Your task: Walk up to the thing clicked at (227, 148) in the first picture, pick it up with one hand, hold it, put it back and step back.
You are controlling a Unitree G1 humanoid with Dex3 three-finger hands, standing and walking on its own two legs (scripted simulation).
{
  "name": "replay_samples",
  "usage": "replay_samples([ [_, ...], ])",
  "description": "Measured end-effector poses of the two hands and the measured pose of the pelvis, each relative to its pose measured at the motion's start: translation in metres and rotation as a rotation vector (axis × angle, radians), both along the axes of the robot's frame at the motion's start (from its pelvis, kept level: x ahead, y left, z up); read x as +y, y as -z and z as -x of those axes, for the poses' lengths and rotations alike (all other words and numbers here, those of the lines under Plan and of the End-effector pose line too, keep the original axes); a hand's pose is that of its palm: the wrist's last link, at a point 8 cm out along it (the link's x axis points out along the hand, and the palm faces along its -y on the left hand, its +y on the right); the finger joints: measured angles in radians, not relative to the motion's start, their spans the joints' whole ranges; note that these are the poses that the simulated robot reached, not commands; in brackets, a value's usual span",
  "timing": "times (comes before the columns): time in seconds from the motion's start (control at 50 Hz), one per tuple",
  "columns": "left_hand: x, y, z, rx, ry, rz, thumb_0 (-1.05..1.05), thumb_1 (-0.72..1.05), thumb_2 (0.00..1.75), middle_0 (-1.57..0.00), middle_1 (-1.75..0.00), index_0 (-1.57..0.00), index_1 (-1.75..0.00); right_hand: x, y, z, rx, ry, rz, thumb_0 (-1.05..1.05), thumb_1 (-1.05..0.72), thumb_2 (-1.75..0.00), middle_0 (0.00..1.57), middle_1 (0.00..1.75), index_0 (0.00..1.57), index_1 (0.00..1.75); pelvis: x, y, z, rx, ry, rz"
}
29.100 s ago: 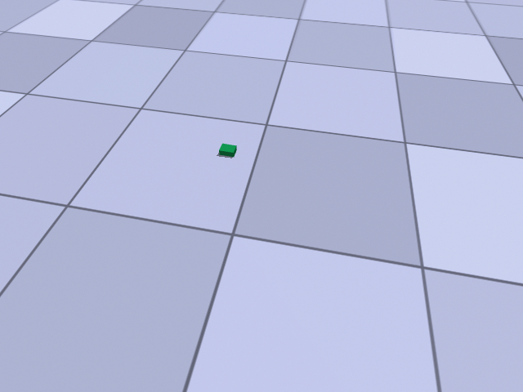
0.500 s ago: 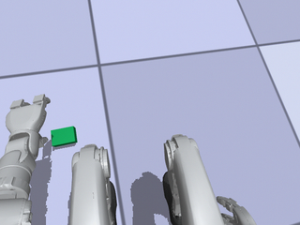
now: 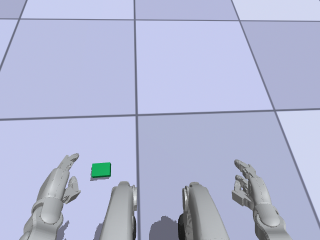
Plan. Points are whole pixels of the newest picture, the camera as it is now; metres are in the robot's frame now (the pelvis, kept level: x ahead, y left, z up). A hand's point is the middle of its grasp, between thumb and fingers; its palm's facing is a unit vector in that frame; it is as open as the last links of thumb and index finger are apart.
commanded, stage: home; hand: left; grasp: from above
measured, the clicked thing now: (101, 170) +0.41 +0.27 -0.54
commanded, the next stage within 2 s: none
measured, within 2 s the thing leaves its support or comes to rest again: neither
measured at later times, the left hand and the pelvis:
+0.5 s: hand (56, 186) +0.23 +0.18 +0.11, palm faces +0.09 -0.97 -0.21, open 7.4 cm; pelvis +0.06 +0.00 +0.15, yaw +2 degrees
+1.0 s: hand (56, 187) +0.22 +0.18 +0.11, palm faces +0.09 -0.98 -0.20, open 7.4 cm; pelvis +0.07 +0.00 +0.15, yaw +2 degrees
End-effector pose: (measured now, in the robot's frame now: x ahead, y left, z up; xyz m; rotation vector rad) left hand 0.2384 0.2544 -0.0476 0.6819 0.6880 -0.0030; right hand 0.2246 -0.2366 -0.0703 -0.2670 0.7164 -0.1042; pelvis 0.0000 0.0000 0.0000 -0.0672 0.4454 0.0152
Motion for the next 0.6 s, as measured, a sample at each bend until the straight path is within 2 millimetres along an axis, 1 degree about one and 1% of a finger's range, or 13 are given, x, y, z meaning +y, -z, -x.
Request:
replay_samples([
  [0.08,-0.005,-0.033,0.012,0.018,-0.093,0.099,0.01,0.89,0.90,-0.21,-0.30,-0.21,-0.31,0.009,-0.031,0.002,-0.022,0.011,-0.020,0.01,-0.91,-0.90,0.20,0.30,0.20,0.30,0.000,-0.030,-0.010,-0.036,-0.005,-0.004],
  [0.16,-0.010,-0.067,0.019,0.034,-0.174,0.182,0.01,0.89,0.90,-0.21,-0.30,-0.21,-0.30,0.013,-0.058,0.011,-0.016,0.036,-0.027,0.01,-0.91,-0.90,0.20,0.30,0.20,0.30,0.000,-0.059,-0.022,-0.075,-0.010,-0.007],
  [0.3,-0.017,-0.126,0.027,0.054,-0.291,0.298,0.01,0.90,0.90,-0.20,-0.30,-0.20,-0.30,0.008,-0.105,0.030,-0.006,0.104,-0.005,0.01,-0.91,-0.90,0.20,0.30,0.20,0.30,0.000,-0.108,-0.043,-0.157,-0.016,-0.012],
  [0.4,-0.022,-0.164,0.029,0.041,-0.341,0.367,0.01,0.90,0.90,-0.20,-0.30,-0.20,-0.30,0.001,-0.136,0.034,-0.045,0.142,0.021,0.01,-0.91,-0.90,0.20,0.30,0.20,0.30,0.000,-0.135,-0.056,-0.208,-0.019,-0.014],
  [0.44,-0.023,-0.173,0.030,0.035,-0.350,0.385,0.01,0.90,0.90,-0.20,-0.30,-0.20,-0.30,-0.001,-0.146,0.031,-0.070,0.148,0.030,0.01,-0.91,-0.90,0.20,0.30,0.20,0.30,0.000,-0.141,-0.060,-0.222,-0.020,-0.016],
  [0.5,-0.023,-0.182,0.031,0.033,-0.358,0.403,0.01,0.90,0.90,-0.20,-0.30,-0.20,-0.30,-0.004,-0.158,0.023,-0.109,0.145,0.040,0.01,-0.91,-0.90,0.20,0.30,0.20,0.30,0.000,-0.147,-0.064,-0.238,-0.024,-0.018],
  [0.6,-0.023,-0.184,0.034,0.047,-0.363,0.414,0.01,0.90,0.90,-0.20,-0.30,-0.20,-0.30,-0.004,-0.170,0.005,-0.166,0.123,0.047,0.01,-0.91,-0.90,0.20,0.30,0.20,0.30,-0.001,-0.152,-0.068,-0.255,-0.026,-0.023],
])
